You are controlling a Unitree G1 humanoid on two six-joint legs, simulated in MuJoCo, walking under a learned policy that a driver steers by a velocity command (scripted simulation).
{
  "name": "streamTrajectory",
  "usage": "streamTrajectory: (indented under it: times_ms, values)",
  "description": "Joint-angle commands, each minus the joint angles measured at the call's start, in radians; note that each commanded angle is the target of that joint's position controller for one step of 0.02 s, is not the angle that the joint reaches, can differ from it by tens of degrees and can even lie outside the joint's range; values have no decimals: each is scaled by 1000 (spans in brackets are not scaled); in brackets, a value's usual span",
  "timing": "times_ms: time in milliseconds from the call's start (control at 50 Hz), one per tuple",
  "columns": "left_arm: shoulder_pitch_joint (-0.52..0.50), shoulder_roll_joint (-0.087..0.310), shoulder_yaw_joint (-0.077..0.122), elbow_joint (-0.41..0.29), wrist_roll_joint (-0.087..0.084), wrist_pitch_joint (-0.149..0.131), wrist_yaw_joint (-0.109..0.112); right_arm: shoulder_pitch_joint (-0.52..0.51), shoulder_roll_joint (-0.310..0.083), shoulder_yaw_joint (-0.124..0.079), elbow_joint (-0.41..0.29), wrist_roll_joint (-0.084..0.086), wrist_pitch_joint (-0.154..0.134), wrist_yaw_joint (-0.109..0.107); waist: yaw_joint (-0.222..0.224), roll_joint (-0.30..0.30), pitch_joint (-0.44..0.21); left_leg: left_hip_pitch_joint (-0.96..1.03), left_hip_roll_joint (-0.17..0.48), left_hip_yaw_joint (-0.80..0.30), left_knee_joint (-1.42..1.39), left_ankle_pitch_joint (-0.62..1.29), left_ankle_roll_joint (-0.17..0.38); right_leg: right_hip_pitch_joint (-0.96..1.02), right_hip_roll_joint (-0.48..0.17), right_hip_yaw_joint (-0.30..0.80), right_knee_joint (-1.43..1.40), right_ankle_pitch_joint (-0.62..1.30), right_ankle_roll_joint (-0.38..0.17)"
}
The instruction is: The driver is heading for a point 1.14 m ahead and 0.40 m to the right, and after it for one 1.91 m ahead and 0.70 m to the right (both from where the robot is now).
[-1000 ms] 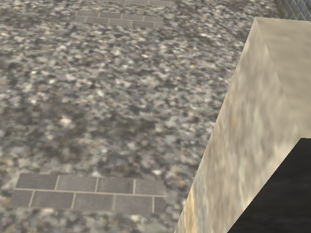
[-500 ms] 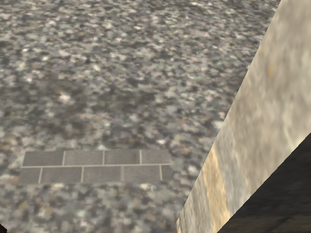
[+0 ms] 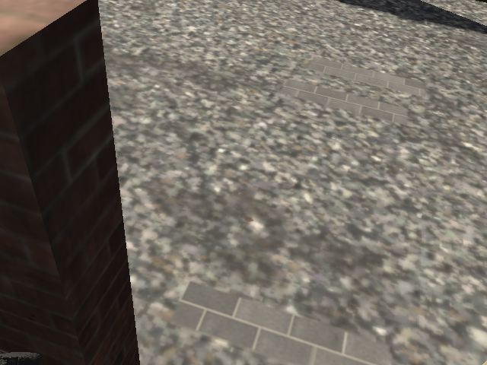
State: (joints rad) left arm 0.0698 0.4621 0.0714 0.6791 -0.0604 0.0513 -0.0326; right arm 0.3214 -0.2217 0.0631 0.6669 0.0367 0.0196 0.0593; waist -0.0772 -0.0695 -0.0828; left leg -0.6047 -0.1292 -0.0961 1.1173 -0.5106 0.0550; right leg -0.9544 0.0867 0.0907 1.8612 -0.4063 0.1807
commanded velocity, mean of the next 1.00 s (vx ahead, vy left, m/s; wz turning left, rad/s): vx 0.50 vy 0.00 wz -0.38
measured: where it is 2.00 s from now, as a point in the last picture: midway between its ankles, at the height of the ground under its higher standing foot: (312, 313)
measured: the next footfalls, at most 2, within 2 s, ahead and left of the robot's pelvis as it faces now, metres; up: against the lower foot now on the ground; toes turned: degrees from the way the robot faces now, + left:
right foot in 0.46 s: +0.07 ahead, -0.15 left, +0.00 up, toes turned -6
left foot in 0.74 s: +0.33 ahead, -0.02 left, -0.22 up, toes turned -15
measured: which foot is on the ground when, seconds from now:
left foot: down 0.00-0.44, up 0.46-0.72, down 0.74-1.00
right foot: up 0.00-0.44, down 0.46-0.70, up 0.72-1.00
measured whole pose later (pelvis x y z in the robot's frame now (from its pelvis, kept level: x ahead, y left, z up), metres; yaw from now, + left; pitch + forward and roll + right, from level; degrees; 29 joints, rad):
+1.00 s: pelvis +0.43 -0.17 -0.30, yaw -20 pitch +2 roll +8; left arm 0.03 0.24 -0.02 0.72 -0.07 -0.05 -0.05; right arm 0.63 -0.15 0.04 1.05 0.02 -0.08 -0.07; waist -0.12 -0.15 -0.05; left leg -0.34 -0.12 0.15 1.42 -0.87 0.07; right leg -0.71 -0.06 0.13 0.78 0.35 -0.03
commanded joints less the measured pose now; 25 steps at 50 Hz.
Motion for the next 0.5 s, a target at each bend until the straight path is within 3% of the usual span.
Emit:
streamTrajectory:
  times_ms: [20, 40, 60, 80, 100, 120, 140, 160, 180, 200, 220, 240, 260, 300, 320, 340, 360, 380, 400, 420, 440, 460, 480, 500]
  values:
    - [-111, 14, -1, -70, -86, 112, -29, 212, -353, -130, 79, 40, 38, -68, 6, 183, -113, 485, 264, -669, -654, -535, 81, -73, 36, 11, -220, -188, -51]
    - [-155, 74, 22, -72, -79, 102, -33, 60, -326, -126, 38, 28, 42, -53, 24, 253, 59, 418, 301, -621, -686, -531, 111, -168, 34, 78, -302, -72, -92]
    - [-178, 104, 45, -62, -58, 91, -32, -32, -270, -114, 13, 16, 29, -25, 34, 245, 126, 394, 312, -550, -680, -461, 154, -224, 44, 118, -425, 130, -109]
    - [46, -39, -18, -56, 236, -73, -10, -125, -300, -91, -103, -98, -52, 1, 57, 582, 159, 137, 271, -382, -687, -124, 133, -118, 51, -60, 187, 150, -36]
    - [23, 25, 7, 10, 161, -7, 0, -140, -105, -80, -5, -15, -42, -36, 119, 221, 151, 267, 245, -297, -723, -220, 94, -102, 5, 24, -185, 281, -84]
    - [-46, -20, -8, -30, 129, 17, 8, -115, -102, -65, -35, -15, -37, -57, 73, 219, 150, 212, 262, -321, -755, -189, 120, -25, 7, -22, -206, 259, -77]
    - [121, -2, -28, -11, 135, -110, -38, -195, -226, -84, -125, -92, -103, -16, 75, 207, 114, 39, 296, -293, -601, 9, 179, 70, 10, -74, 183, 237, -67]
    - [160, 0, -20, 0, 111, -136, -48, -164, -192, -85, -72, -119, -116, -3, 74, 126, 41, 91, 309, -263, -571, -5, 197, 58, 14, -36, 213, 239, -73]
    - [138, -12, -29, -7, 109, -151, -47, -120, -147, -71, -81, -120, -112, -2, 37, 101, 5, 197, 315, -256, -528, 19, 185, 6, -4, -13, 110, 238, -76]
    - [40, -34, -38, -43, 124, -165, -29, -38, -131, -72, -70, -94, -126, -1, -25, 144, 67, 335, 307, -207, -539, -46, 194, -110, -46, -14, -270, 197, -80]
    - [19, -48, -50, -51, 125, -168, -19, -5, -159, -79, -60, -89, -134, -6, -36, 205, 41, 360, 302, -200, -558, -57, 186, -77, -63, -76, -385, 160, -67]
    - [87, -47, -53, -17, 129, -173, -21, -44, -189, -79, -70, -113, -122, -11, -14, 261, 0, 263, 315, -248, -552, 51, 190, 58, -41, -90, -163, 156, -75]
    - [149, -45, -49, 2, 133, -178, -32, -90, -197, -81, -91, -107, -111, -7, 19, 273, 4, 226, 345, -280, -534, 59, 218, 75, -51, -59, -157, 152, -95]
    - [126, -45, -54, 17, 164, -184, -31, -103, -197, -83, -114, -100, -120, -6, 9, 203, 20, 289, 336, -261, -464, 53, 230, 30, -72, -71, -348, 126, -103]
    - [158, -54, -59, 34, 165, -194, -28, -103, -203, -87, -109, -101, -122, -12, 17, 212, -7, 320, 333, -253, -421, 63, 227, 52, -79, -96, -409, 120, -113]
    - [168, -58, -59, 34, 175, -198, -27, -114, -234, -91, -98, -120, -123, -13, 32, 233, -2, 259, 336, -233, -381, 117, 221, 126, -82, -132, -436, 92, -121]
    - [227, -64, -56, 57, 183, -209, -30, -163, -249, -100, -125, -122, -125, -16, 66, 211, -15, 185, 322, -197, -326, 161, 211, 247, -42, -204, -432, 29, -126]
    - [287, -53, -49, 98, 190, -218, -31, -184, -297, -119, -122, -132, -130, -20, 91, 195, -14, 112, 326, -162, -293, 145, 189, 353, -26, -242, -467, 8, -126]
    - [321, -31, -37, 132, 198, -224, -35, -140, -308, -131, -122, -121, -126, -33, 73, 201, -2, 136, 294, -88, -209, 74, 175, 345, -6, -280, -502, 48, -119]
    - [455, -40, -33, 171, 186, -239, -22, -270, -319, -133, -152, -145, -133, -18, 172, 193, 14, -21, 299, -78, -101, 130, 154, 585, 6, -290, -610, -35, -146]
    - [787, -23, -12, 281, 156, -265, -9, -425, -316, -141, -193, -165, -132, 2, 367, 18, 10, -269, 223, 39, 223, 181, 135, 927, 73, -348, -797, 5, -189]
    - [1102, -7, 0, 419, 175, -295, -7, -578, -195, -110, -229, -221, -133, 43, 523, -197, 72, -590, 32, 89, 731, -170, 115, 1166, 65, -127, -939, 43, -268]
    - [1009, 84, -10, 331, 149, -308, -27, -557, -4, -81, -326, -190, -141, 60, 381, -205, 119, -890, -115, -150, 775, -179, 111, 1270, -83, 458, -1041, 369, -348]
    - [689, 57, -38, 187, 115, -306, -30, -576, 13, -69, -349, -165, -142, 92, 280, -93, 285, -1120, 16, -238, 550, -146, 82, 1074, -334, 1001, -1209, 73, -538]
Velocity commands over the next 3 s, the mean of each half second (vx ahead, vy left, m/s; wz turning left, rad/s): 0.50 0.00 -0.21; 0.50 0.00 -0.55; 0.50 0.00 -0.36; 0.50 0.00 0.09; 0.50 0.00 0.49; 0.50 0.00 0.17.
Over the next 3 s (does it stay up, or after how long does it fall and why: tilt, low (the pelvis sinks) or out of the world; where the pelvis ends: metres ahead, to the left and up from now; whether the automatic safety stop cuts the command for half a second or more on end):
stays up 1.54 -0.56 -0.35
